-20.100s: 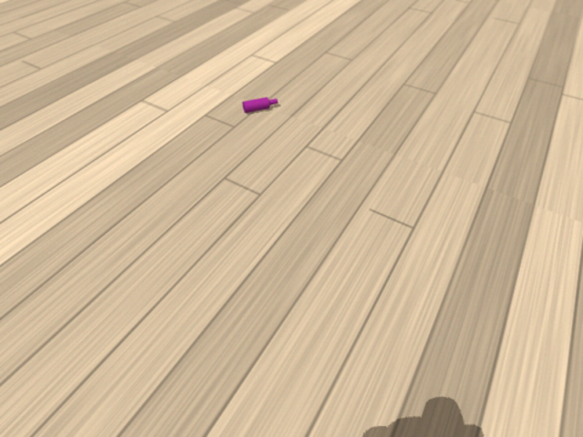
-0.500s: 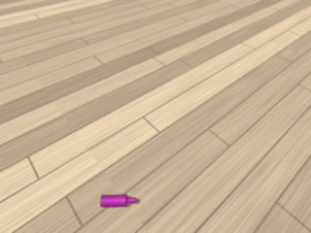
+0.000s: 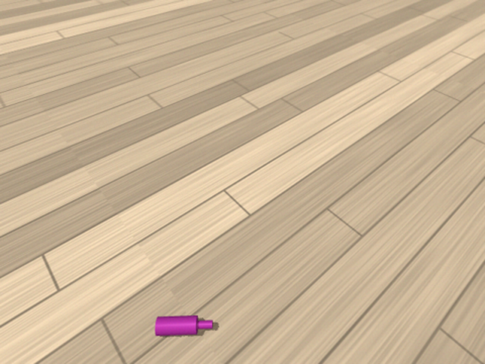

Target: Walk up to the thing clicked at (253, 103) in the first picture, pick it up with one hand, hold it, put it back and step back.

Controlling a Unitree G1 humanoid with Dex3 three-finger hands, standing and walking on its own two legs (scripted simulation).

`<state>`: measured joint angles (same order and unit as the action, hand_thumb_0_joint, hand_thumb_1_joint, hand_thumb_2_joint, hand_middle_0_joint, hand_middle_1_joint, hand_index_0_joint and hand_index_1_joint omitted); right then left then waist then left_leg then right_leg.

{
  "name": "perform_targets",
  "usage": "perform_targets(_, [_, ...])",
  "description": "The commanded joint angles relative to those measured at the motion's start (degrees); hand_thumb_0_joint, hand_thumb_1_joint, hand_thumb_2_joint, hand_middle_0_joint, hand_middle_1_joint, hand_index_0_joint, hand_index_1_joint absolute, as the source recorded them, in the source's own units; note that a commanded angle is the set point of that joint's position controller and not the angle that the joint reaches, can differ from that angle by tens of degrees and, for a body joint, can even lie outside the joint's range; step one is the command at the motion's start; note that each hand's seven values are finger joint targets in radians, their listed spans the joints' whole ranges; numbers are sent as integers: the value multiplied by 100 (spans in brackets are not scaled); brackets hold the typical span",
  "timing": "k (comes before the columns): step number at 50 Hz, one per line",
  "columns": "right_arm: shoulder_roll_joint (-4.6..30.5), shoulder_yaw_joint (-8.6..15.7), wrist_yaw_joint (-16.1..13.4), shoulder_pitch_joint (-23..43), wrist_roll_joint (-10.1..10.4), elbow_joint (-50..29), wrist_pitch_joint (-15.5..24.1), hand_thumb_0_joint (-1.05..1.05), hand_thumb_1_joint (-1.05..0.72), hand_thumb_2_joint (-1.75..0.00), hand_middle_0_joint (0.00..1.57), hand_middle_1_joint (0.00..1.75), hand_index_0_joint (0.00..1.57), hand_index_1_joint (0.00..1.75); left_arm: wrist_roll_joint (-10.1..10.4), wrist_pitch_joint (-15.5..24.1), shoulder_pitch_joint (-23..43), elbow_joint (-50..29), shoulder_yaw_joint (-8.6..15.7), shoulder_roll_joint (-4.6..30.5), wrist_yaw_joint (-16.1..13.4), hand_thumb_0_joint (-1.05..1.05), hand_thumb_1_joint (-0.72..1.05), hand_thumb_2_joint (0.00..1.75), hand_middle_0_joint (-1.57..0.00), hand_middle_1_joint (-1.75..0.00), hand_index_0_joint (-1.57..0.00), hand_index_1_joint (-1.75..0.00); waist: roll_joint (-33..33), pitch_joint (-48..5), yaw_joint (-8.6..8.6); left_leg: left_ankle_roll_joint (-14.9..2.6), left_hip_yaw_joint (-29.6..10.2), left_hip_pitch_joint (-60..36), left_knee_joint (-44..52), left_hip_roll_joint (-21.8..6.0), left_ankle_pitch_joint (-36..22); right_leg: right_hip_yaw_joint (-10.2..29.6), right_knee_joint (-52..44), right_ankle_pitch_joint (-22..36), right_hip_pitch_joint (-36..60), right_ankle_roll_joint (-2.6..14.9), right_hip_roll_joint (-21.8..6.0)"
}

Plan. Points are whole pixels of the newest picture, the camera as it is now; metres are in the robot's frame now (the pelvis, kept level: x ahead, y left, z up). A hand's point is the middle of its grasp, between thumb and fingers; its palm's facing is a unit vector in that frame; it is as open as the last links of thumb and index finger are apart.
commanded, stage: walk up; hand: left
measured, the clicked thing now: (184, 325) +0.41 +0.22 -0.74
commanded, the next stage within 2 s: none
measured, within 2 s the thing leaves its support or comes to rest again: neither
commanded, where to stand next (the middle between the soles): +0.05 +0.00 m, yaw +1 degrees
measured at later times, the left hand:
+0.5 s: hand (101, 362) +0.18 +0.27 -0.16, palm faces -0.02 -0.92 -0.39, open 7.4 cm
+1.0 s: hand out of the picture +0.08 +0.27 -0.16, palm faces +0.08 -0.92 -0.38, open 7.4 cm
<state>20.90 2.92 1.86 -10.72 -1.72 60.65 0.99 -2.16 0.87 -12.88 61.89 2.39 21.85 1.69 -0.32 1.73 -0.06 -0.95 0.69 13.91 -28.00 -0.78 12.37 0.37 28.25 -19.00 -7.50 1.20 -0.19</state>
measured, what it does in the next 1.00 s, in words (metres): steps on the spot: left foot, then right foot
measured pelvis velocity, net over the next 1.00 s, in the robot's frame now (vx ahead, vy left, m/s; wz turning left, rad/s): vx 0.03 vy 0.00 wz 0.07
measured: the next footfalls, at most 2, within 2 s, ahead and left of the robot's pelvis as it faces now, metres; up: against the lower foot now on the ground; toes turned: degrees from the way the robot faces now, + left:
left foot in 0.22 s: +0.17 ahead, +0.13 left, +0.00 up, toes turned +2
right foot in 0.56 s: +0.11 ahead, -0.12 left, +0.00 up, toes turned +2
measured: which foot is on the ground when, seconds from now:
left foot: down 0.00-0.04, up 0.06-0.20, down 0.22-0.58, up 0.60-0.88, down 0.90-1.00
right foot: down 0.00-0.26, up 0.28-0.54, down 0.56-1.00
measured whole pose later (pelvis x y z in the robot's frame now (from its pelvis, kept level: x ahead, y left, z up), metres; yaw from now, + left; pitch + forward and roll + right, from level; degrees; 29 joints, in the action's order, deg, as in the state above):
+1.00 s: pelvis +0.03 +0.00 -0.01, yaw +4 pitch -2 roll +1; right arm 21.0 1.1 0.4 -14.2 -1.6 55.7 -0.8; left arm -0.7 -2.2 -12.4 51.7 3.2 22.5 0.4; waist -1.9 4.7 -0.4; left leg 0.0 -2.0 10.6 -34.3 1.1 21.3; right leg -1.2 40.6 -23.5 -19.6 0.4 -2.8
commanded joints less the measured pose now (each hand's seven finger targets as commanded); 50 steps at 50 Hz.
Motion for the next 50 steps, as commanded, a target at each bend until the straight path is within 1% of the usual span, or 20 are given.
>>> perform_targets(1, [1195, 278, -1, 720, 5, -833, 67, 0, -90, -90, 20, 30, 20, 30, -24, 217, -319, -516, 346, 1426, -43, 0, 90, 90, -20, -30, -20, -30, -282, 833, -289, -255, -451, 1433, -305, -67, 1919, 1811, -1621, -2127, 75, 679, -864])
perform_targets(3, [1094, 215, -23, 699, -24, -936, 124, 0, -90, -90, 20, 30, 20, 30, 1, 298, -510, -615, 444, 1680, -119, 0, 90, 90, -20, -30, -20, -30, -705, 1113, -367, -64, -280, 2495, -1482, -61, 1258, 2504, -1801, 135, 1017, 1176, -1836])
perform_targets(5, [1129, 234, -31, 465, -22, -977, 185, 0, -90, -90, 20, 30, 20, 30, 75, 320, -626, -687, 442, 1601, -172, 0, 90, 90, -20, -30, -20, -30, -603, 683, -288, -71, -323, 2403, -1513, -210, 1390, 1871, -1216, 2743, 1604, 1219, -1728])
perform_targets(8, [977, 200, -11, 294, 25, -960, 192, 0, -90, -90, 20, 30, 20, 30, 96, 243, -236, -938, 362, 1411, -235, 0, 90, 90, -20, -30, -20, -30, -795, 210, -143, -116, 13, 1205, -645, -132, 744, 724, -466, 4283, 1176, 850, -1241])
perform_targets(10, [913, 216, -85, -143, 71, -734, 179, 0, -90, -90, 20, 30, 20, 30, 240, 112, 199, -1071, 252, 1255, -283, 0, 90, 90, -20, -30, -20, -30, -588, -160, 217, -193, 262, -501, 542, 114, -1150, 125, 507, 4425, 217, 389, -733])
perform_targets(12, [1596, 405, -253, -559, 72, -758, 190, 0, -90, -90, 20, 30, 20, 30, 504, 42, 50, -1214, 87, 772, -307, 0, 90, 90, -20, -30, -20, -30, 962, -1091, 462, -767, -1586, -2330, 450, -1419, -4617, 41, 2112, 1812, -1203, -227, 206])
perform_targets(13, [1726, 375, -290, -416, 193, -828, 185, 0, -90, -90, 20, 30, 20, 30, 493, -73, -252, -1054, 177, 957, -362, 0, 90, 90, -20, -30, -20, -30, 1015, -1243, 298, -1524, -2071, -1772, 350, -2052, -5616, 400, 2791, -1451, -780, -171, 440])
perform_targets(23, [1517, 334, -374, 731, 135, -1345, -238, 0, -90, -90, 20, 30, 20, 30, 328, -280, -322, -1030, 238, 972, -367, 0, 90, 90, -20, -30, -20, -30, 1084, -709, -8, -1239, -754, -496, -293, -1492, -4263, 63, 2227, -748, -1121, -154, -9])
perform_targets(27, [1303, 279, -284, 1003, 236, -1583, -391, 0, -90, -90, 20, 30, 20, 30, 130, -197, -412, -1104, 400, 1105, -346, 0, 90, 90, -20, -30, -20, -30, 711, -712, -259, -580, -668, 497, -1116, -1020, -2158, 5, 470, 1096, -276, 86, -96])
perform_targets(28, [989, 197, -264, 770, 306, -1641, -428, 0, -90, -90, 20, 30, 20, 30, 31, -146, -192, -1300, 501, 1562, -349, 0, 90, 90, -20, -30, -20, -30, -623, -493, -167, -211, -399, 1085, -2025, -295, -755, 1422, -350, 2108, -394, 360, -1180])
perform_targets(29, [860, 183, -313, 786, 296, -1659, -505, 0, -90, -90, 20, 30, 20, 30, 48, -120, 206, -1524, 562, 2044, -344, 0, 90, 90, -20, -30, -20, -30, -1518, -246, -170, -6, -354, 1448, -3428, 740, 2504, 2818, -955, 3123, -1022, 1188, -2466])
perform_targets(30, [1133, 305, -387, 852, 197, -1694, -572, 0, -90, -90, 20, 30, 20, 30, -20, -87, 257, -1694, 576, 2242, -356, 0, 90, 90, -20, -30, -20, -30, -1366, -245, -282, -25, -1162, 1209, -4565, 657, 2856, 3292, -830, 3304, -1507, 1833, -2707])
perform_targets(33, [1289, 377, -357, 72, 296, -1455, -529, 0, -90, -90, 20, 30, 20, 30, 43, -130, 1030, -1915, 496, 1471, -403, 0, 90, 90, -20, -30, -20, -30, -640, -169, 222, 174, -1236, 1567, -5274, 727, 1699, 1250, -203, 3330, -1028, 1169, -1538])
perform_targets(35, [1373, 350, -369, -87, 244, -1439, -452, 0, -90, -90, 20, 30, 20, 30, 11, -104, 746, -2036, 492, 1222, -406, 0, 90, 90, -20, -30, -20, -30, -693, -701, -65, 311, -1057, 1676, -5218, 663, 1570, 1075, 84, 3432, -59, 1206, -1436])
perform_targets(40, [1239, 175, -239, 359, 92, -1439, -159, 0, -90, -90, 20, 30, 20, 30, -64, 17, -162, -1825, 578, 1348, -333, 0, 90, 90, -20, -30, -20, -30, -1162, -854, -614, 320, -540, 1661, -1805, 191, 1977, 1350, -367, -95, 1283, 1215, -1440])
perform_targets(44, [1109, 188, -208, -440, 10, -943, -26, 0, -90, -90, 20, 30, 20, 30, 83, -126, 281, -1824, 541, 1516, -190, 0, 90, 90, -20, -30, -20, -30, -881, -310, -9, 28, 155, -556, 619, 319, 546, 796, -29, 228, -728, 733, -1277])
perform_targets(45, [1184, 225, -231, -528, -27, -885, 18, 0, -90, -90, 20, 30, 20, 30, 103, -126, 304, -1840, 405, 1213, -174, 0, 90, 90, -20, -30, -20, -30, -384, -296, 98, -99, -321, -1074, 872, 85, 233, 620, 363, 360, -1281, 420, -1141])
perform_targets(46, [1576, 251, -233, -197, -86, -998, 54, 0, -90, -90, 20, 30, 20, 30, 194, -105, 417, -1848, 284, 806, -149, 0, 90, 90, -20, -30, -20, -30, 850, -119, -36, -516, -2381, -718, 1189, -1084, 1098, 171, 895, -115, -1961, -45, -472])
perform_targets(47, [1891, 261, -213, 223, 27, -1109, 52, 0, -90, -90, 20, 30, 20, 30, 188, -101, 750, -1681, 422, 1201, -205, 0, 90, 90, -20, -30, -20, -30, 912, 216, 88, -1137, -2797, 720, 1245, -1710, 1621, 44, 1484, -1088, -1151, -65, -181])
perform_targets(50, [1347, 37, -198, 812, 32, -1163, 78, 0, -90, -90, 20, 30, 20, 30, 231, 41, 248, -1286, 291, 895, -157, 0, 90, 90, -20, -30, -20, -30, 945, 251, -337, -605, -1209, 559, 533, -872, -93, 39, 385, 11, -442, 23, -207])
